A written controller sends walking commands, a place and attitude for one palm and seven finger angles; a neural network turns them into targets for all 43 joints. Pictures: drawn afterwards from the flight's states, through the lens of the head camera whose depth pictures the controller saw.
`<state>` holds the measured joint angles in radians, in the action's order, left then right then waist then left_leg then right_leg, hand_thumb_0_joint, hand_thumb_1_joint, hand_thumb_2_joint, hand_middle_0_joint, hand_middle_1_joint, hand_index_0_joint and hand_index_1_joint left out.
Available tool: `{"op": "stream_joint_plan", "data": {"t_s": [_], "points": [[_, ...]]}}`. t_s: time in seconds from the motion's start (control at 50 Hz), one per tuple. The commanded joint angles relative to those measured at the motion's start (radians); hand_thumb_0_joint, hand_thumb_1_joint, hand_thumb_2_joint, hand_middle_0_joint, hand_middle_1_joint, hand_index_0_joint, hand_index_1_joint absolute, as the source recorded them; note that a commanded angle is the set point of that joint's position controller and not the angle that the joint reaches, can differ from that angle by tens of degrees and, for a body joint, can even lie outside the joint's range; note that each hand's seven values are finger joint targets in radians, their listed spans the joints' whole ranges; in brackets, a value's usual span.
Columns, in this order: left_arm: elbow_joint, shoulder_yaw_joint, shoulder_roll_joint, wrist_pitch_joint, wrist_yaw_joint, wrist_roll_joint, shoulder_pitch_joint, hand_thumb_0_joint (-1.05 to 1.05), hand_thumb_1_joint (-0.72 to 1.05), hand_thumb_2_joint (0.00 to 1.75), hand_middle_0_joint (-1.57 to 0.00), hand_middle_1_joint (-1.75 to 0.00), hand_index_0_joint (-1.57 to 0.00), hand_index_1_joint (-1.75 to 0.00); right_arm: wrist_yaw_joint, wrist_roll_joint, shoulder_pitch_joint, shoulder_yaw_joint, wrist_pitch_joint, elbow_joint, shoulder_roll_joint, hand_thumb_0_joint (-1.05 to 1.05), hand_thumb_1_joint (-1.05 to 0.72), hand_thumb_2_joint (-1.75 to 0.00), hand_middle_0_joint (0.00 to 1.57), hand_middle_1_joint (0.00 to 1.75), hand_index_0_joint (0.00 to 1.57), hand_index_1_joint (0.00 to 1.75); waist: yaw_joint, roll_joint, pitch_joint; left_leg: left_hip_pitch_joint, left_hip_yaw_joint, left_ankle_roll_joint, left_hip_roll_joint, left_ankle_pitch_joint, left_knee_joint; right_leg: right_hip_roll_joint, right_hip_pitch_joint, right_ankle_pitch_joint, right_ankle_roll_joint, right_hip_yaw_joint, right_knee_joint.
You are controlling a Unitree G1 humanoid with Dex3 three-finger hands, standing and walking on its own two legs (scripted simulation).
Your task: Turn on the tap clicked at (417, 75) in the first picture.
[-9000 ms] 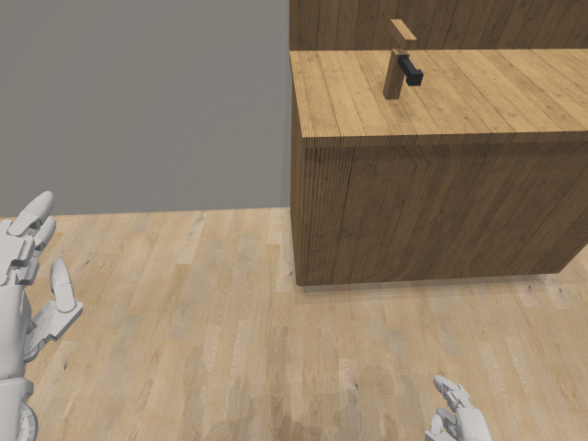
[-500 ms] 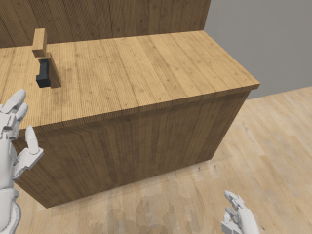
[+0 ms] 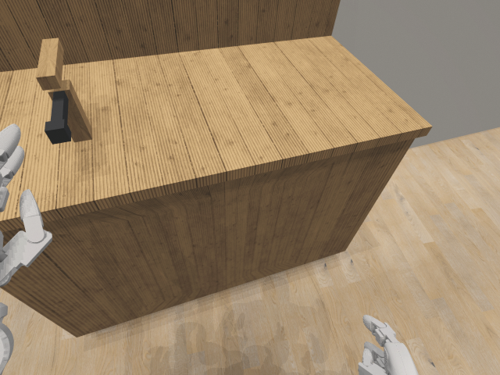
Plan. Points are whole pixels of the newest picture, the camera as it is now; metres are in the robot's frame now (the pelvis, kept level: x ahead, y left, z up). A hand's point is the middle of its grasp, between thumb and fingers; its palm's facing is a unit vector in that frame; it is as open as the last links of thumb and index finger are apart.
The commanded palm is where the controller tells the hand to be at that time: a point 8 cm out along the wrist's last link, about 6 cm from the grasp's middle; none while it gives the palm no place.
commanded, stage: shuffle to correct the standing spot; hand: left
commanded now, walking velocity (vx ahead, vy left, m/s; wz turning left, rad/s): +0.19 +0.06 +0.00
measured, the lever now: (58, 131) +0.44 +0.36 +0.13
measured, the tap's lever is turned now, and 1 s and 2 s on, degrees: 0 0 0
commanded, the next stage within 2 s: come to a stop and stand still in 0.80 s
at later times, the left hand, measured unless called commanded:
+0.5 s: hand (34, 206) +0.25 +0.27 +0.19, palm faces +0.38 -0.80 -0.47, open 7.4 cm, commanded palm +0.20 +0.30 +0.20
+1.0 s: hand (47, 148) +0.33 +0.29 +0.20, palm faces +0.45 -0.81 -0.38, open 7.4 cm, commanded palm +0.27 +0.32 +0.20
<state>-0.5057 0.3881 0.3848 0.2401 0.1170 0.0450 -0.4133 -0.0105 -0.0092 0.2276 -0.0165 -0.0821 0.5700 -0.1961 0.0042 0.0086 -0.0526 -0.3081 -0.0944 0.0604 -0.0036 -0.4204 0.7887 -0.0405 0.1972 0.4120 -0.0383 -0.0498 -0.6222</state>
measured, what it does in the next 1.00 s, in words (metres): walks ahead: right foot, then left foot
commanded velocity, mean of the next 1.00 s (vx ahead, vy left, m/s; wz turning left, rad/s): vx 0.15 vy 0.03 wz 0.00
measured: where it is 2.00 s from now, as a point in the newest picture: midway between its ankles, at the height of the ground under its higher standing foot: outside the picture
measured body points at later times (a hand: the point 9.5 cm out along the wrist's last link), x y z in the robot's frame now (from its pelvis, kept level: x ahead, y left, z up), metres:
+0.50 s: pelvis +0.04 +0.02 +0.02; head +0.05 +0.02 +0.47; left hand +0.22 +0.31 +0.22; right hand +0.17 -0.21 -0.07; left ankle +0.01 +0.07 -0.72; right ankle +0.09 -0.09 -0.69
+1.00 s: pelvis +0.11 +0.04 +0.01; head +0.13 +0.05 +0.46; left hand +0.30 +0.33 +0.22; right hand +0.30 -0.17 -0.07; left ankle +0.15 +0.17 -0.72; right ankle +0.11 -0.07 -0.70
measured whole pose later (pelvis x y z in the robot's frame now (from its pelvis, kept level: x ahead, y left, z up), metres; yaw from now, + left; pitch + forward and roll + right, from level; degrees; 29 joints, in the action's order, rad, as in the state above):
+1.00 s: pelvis +0.11 +0.04 +0.01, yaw +1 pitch -2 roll +0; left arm -0.51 0.41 0.39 0.20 0.14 0.04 -0.38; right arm -0.03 0.00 0.19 -0.02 -0.11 0.58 -0.15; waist 0.01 -0.03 -0.07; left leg -0.32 -0.07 0.00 -0.05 -0.26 0.62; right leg -0.02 0.32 0.46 -0.01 -0.06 -0.79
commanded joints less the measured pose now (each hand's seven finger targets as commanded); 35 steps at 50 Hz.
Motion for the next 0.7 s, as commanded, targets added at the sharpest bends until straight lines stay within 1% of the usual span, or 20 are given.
{"op": "stream_joint_plan", "data": {"t_s": [0.0,0.02,0.04,0.06,0.08,0.1,0.14,0.18,0.22,0.32,0.4,0.48,0.5,0.52,0.54,0.56,0.58,0.62,0.66,0.68], "points": [[-0.172,0.119,0.169,0.065,0.043,0.003,0.082,0.0,0.9,0.9,-0.2,-0.3,-0.2,-0.3,-0.006,-0.008,-0.105,0.053,-0.039,-0.137,-0.107,0.0,-0.9,-0.9,0.2,0.3,0.2,0.3,0.033,-0.159,0.092,-0.265,0.084,-0.036,-0.036,-0.134,0.035,-0.284,-0.22,-0.503,0.242,0.344,0.14],[-0.179,0.106,0.154,0.059,0.042,0.003,0.103,0.0,0.9,0.9,-0.2,-0.3,-0.2,-0.3,-0.009,-0.007,-0.091,0.049,-0.033,-0.127,-0.103,0.0,-0.9,-0.9,0.2,0.3,0.2,0.3,0.005,-0.132,0.076,-0.141,0.076,-0.025,-0.041,-0.09,-0.109,-0.243,-0.105,-0.357,0.199,0.265,0.111],[-0.197,0.088,0.142,0.051,0.038,0.002,0.132,0.0,0.9,0.9,-0.2,-0.3,-0.2,-0.3,-0.015,-0.009,-0.076,0.05,-0.029,-0.121,-0.104,0.0,-0.9,-0.9,0.2,0.3,0.2,0.3,-0.034,-0.019,0.082,0.063,0.048,-0.026,-0.005,0.058,-0.254,-0.135,0.063,-0.222,0.144,0.139,0.006],[-0.242,0.073,0.126,0.056,0.032,0.003,0.156,0.0,0.9,0.9,-0.2,-0.3,-0.2,-0.3,-0.022,-0.008,-0.081,0.067,-0.035,-0.133,-0.142,0.0,-0.9,-0.9,0.2,0.3,0.2,0.3,-0.048,0.242,0.098,0.248,0.27,0.021,-0.104,0.145,-0.375,0.017,0.265,-0.129,0.068,-0.004,-0.232],[-0.267,0.075,0.145,0.067,0.03,0.007,0.193,0.0,0.9,0.9,-0.2,-0.3,-0.2,-0.3,-0.026,-0.004,-0.108,0.074,-0.048,-0.151,-0.142,0.0,-0.9,-0.9,0.2,0.3,0.2,0.3,-0.046,0.392,0.101,0.302,0.536,0.096,-0.278,0.151,-0.533,0.078,0.402,0.174,0.028,-0.02,-0.473],[-0.232,0.091,0.168,0.063,0.034,-0.005,0.184,0.0,0.9,0.9,-0.2,-0.3,-0.2,-0.3,-0.022,0.012,-0.102,0.061,-0.059,-0.137,-0.119,0.0,-0.9,-0.9,0.2,0.3,0.2,0.3,-0.045,0.304,0.077,0.278,0.657,0.101,-0.316,0.155,-0.571,0.064,0.452,0.15,0.051,0.055,-0.614],[-0.234,0.075,0.151,0.062,0.03,-0.018,0.182,0.0,0.9,0.9,-0.2,-0.3,-0.2,-0.3,-0.015,0.011,-0.097,0.073,-0.064,-0.129,-0.126,0.0,-0.9,-0.9,0.2,0.3,0.2,0.3,-0.032,0.088,0.063,0.289,0.531,0.124,-0.305,0.32,-0.511,0.013,0.513,0.045,0.052,0.079,-0.686],[-0.243,0.09,0.161,0.056,0.025,-0.019,0.125,0.0,0.9,0.9,-0.2,-0.3,-0.2,-0.3,-0.018,0.009,-0.096,0.072,-0.073,-0.125,-0.126,0.0,-0.9,-0.9,0.2,0.3,0.2,0.3,-0.012,0.099,0.082,0.275,0.368,0.117,-0.25,0.425,-0.485,0.0,0.504,-0.038,0.038,0.047,-0.652],[-0.247,0.07,0.127,0.054,0.016,-0.015,0.054,0.0,0.9,0.9,-0.2,-0.3,-0.2,-0.3,-0.013,0.008,-0.076,0.071,-0.077,-0.119,-0.124,0.0,-0.9,-0.9,0.2,0.3,0.2,0.3,-0.01,0.134,0.092,0.235,0.3,0.1,-0.223,0.421,-0.5,0.0,0.47,-0.09,0.035,0.017,-0.569],[-0.21,0.107,0.138,0.039,0.015,-0.014,-0.044,0.0,0.9,0.9,-0.2,-0.3,-0.2,-0.3,-0.025,0.007,-0.056,0.064,-0.075,-0.13,-0.127,0.0,-0.9,-0.9,0.2,0.3,0.2,0.3,-0.007,0.134,0.115,0.185,0.23,0.056,-0.219,0.391,-0.539,-0.001,0.337,-0.149,0.034,-0.056,-0.28],[-0.168,0.097,0.147,0.028,0.02,-0.018,0.017,0.0,0.9,0.9,-0.2,-0.3,-0.2,-0.3,-0.048,0.012,-0.06,0.057,-0.082,-0.13,-0.133,0.0,-0.9,-0.9,0.2,0.3,0.2,0.3,-0.007,0.119,0.103,0.146,0.217,0.046,-0.222,0.315,-0.53,0.014,0.228,-0.126,0.032,-0.091,-0.111],[-0.136,0.082,0.146,0.017,0.029,-0.019,0.077,0.0,0.9,0.9,-0.2,-0.3,-0.2,-0.3,-0.056,0.012,-0.1,0.051,-0.076,-0.133,-0.142,0.0,-0.9,-0.9,0.2,0.3,0.2,0.3,0.012,0.066,0.129,0.012,0.156,0.017,-0.18,0.219,-0.365,0.038,-0.066,-0.177,0.048,-0.11,0.152],[-0.141,0.076,0.146,0.022,0.033,-0.022,0.094,0.0,0.9,0.9,-0.2,-0.3,-0.2,-0.3,-0.054,0.013,-0.101,0.052,-0.07,-0.132,-0.14,0.0,-0.9,-0.9,0.2,0.3,0.2,0.3,0.018,0.013,0.149,-0.122,0.143,0.002,-0.15,0.211,-0.233,-0.007,-0.222,-0.177,0.081,-0.037,0.188],[-0.144,0.085,0.168,0.025,0.036,-0.03,0.102,0.0,0.9,0.9,-0.2,-0.3,-0.2,-0.3,-0.049,0.017,-0.084,0.06,-0.063,-0.133,-0.135,0.0,-0.9,-0.9,0.2,0.3,0.2,0.3,0.02,-0.133,0.198,-0.291,0.064,-0.022,-0.069,0.159,0.037,-0.172,-0.361,-0.151,0.173,0.218,0.219],[-0.163,0.113,0.196,0.031,0.038,-0.02,0.109,0.0,0.9,0.9,-0.2,-0.3,-0.2,-0.3,-0.04,0.016,-0.099,0.07,-0.065,-0.147,-0.142,0.0,-0.9,-0.9,0.2,0.3,0.2,0.3,0.028,-0.277,0.189,-0.439,0.046,-0.051,0.018,-0.065,0.324,-0.387,-0.363,-0.224,0.307,0.58,0.303],[-0.188,0.077,0.153,0.044,0.032,-0.01,0.151,0.0,0.9,0.9,-0.2,-0.3,-0.2,-0.3,-0.025,0.014,-0.071,0.091,-0.068,-0.125,-0.166,0.0,-0.9,-0.9,0.2,0.3,0.2,0.3,0.021,-0.241,0.188,-0.429,0.136,-0.06,-0.011,-0.093,0.466,-0.429,-0.268,-0.049,0.336,0.616,0.347],[-0.218,0.092,0.181,0.046,0.035,-0.015,0.162,0.0,0.9,0.9,-0.2,-0.3,-0.2,-0.3,-0.014,0.01,-0.082,0.091,-0.059,-0.115,-0.17,0.0,-0.9,-0.9,0.2,0.3,0.2,0.3,0.019,-0.141,0.137,-0.448,0.172,-0.059,-0.039,-0.086,0.51,-0.427,-0.196,0.032,0.34,0.625,0.355],[-0.242,0.08,0.164,0.056,0.04,-0.024,0.117,0.0,0.9,0.9,-0.2,-0.3,-0.2,-0.3,-0.015,0.012,-0.115,0.055,-0.038,-0.109,-0.13,0.0,-0.9,-0.9,0.2,0.3,0.2,0.3,0.019,-0.014,0.075,-0.383,0.184,-0.064,-0.11,-0.005,0.407,-0.363,-0.062,-0.147,0.285,0.388,0.333],[-0.265,0.091,0.17,0.056,0.047,-0.021,0.116,0.0,0.9,0.9,-0.2,-0.3,-0.2,-0.3,-0.026,0.015,-0.118,0.042,-0.027,-0.107,-0.105,0.0,-0.9,-0.9,0.2,0.3,0.2,0.3,0.009,-0.047,0.076,-0.214,0.105,-0.063,-0.111,0.073,0.205,-0.288,0.074,-0.223,0.229,0.185,0.325],[-0.27,0.127,0.202,0.055,0.054,-0.016,0.105,0.0,0.9,0.9,-0.2,-0.3,-0.2,-0.3,-0.038,0.018,-0.134,0.045,-0.029,-0.107,-0.104,0.0,-0.9,-0.9,0.2,0.3,0.2,0.3,0.013,-0.074,0.086,-0.133,0.057,-0.062,-0.1,0.078,0.077,-0.263,0.09,-0.215,0.212,0.135,0.31]]}}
